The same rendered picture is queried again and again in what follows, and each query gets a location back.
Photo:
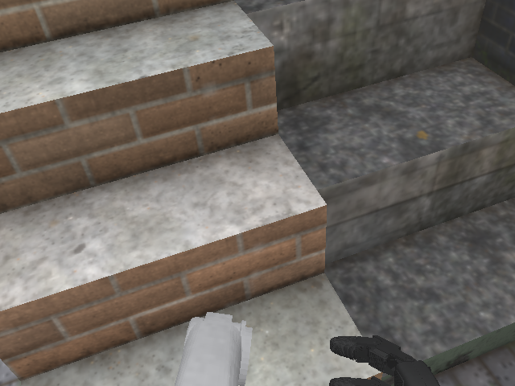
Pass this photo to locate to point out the robot left shin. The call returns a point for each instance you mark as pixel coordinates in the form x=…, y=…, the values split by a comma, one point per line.
x=193, y=322

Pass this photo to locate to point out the right robot hand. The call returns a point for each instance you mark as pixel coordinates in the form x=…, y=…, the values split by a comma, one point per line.
x=386, y=357

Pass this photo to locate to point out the robot left thigh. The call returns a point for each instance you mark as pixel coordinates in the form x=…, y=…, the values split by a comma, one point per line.
x=216, y=353

